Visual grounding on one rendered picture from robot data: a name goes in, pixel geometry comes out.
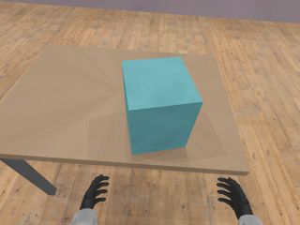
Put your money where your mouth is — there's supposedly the left robot hand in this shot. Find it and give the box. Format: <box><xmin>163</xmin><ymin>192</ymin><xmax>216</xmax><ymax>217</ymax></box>
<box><xmin>80</xmin><ymin>174</ymin><xmax>110</xmax><ymax>210</ymax></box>

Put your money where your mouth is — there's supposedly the right robot hand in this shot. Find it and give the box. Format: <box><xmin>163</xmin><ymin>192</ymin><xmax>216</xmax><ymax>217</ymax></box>
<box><xmin>217</xmin><ymin>177</ymin><xmax>253</xmax><ymax>220</ymax></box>

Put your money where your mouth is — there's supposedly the robot left forearm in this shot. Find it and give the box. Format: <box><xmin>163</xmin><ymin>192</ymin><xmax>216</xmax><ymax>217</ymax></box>
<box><xmin>70</xmin><ymin>208</ymin><xmax>98</xmax><ymax>225</ymax></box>

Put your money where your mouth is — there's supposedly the robot right forearm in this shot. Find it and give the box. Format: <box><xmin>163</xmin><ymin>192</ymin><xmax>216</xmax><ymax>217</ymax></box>
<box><xmin>238</xmin><ymin>214</ymin><xmax>263</xmax><ymax>225</ymax></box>

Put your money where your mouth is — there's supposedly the carton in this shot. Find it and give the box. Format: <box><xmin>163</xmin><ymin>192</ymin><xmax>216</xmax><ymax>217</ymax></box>
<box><xmin>121</xmin><ymin>56</ymin><xmax>203</xmax><ymax>156</ymax></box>

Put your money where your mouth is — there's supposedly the table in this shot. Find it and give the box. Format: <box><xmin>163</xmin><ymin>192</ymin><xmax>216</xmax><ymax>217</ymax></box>
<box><xmin>0</xmin><ymin>43</ymin><xmax>250</xmax><ymax>196</ymax></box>

